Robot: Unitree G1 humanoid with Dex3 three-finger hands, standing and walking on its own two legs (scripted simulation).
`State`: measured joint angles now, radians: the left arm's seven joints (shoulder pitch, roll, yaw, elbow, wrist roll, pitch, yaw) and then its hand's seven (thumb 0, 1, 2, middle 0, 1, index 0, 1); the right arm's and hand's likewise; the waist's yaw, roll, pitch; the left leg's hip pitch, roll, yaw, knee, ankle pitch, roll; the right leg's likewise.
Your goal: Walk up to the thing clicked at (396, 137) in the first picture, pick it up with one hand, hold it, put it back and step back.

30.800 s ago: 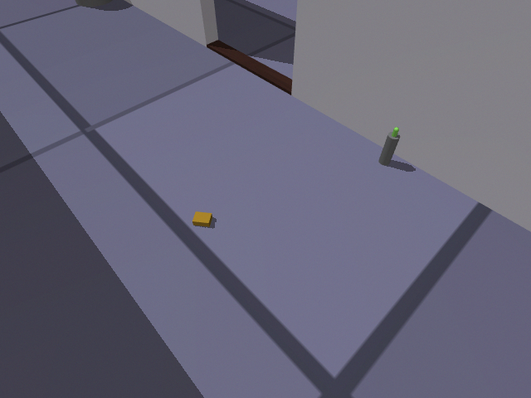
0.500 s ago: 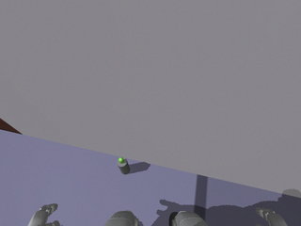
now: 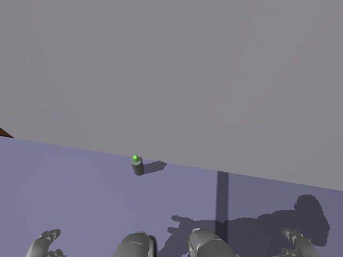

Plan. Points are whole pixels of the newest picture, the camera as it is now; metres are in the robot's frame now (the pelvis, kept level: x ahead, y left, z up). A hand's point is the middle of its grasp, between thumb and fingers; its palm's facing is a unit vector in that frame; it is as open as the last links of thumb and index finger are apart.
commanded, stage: step back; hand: left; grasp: from the side
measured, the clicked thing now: (137, 164) +0.52 +0.16 -0.65
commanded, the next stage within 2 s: none
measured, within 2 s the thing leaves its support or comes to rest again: neither
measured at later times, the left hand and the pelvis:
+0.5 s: hand out of the picture -0.01 +0.25 -0.15, palm faces +0.02 -0.93 -0.36, open 7.4 cm; pelvis -0.14 -0.01 -0.01, yaw +1 degrees
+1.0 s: hand out of the picture -0.23 +0.19 -0.13, palm faces -0.02 -0.91 -0.42, open 7.4 cm; pelvis -0.30 -0.07 +0.00, yaw -2 degrees
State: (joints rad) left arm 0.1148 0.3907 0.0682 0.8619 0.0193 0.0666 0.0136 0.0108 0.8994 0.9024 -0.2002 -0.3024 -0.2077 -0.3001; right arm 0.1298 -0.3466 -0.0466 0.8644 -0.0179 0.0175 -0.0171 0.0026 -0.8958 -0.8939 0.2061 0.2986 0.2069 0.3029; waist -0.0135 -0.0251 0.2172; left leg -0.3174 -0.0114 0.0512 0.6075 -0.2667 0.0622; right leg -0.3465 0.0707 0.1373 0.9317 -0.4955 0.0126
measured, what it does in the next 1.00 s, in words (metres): walks backwards: right foot, then left foot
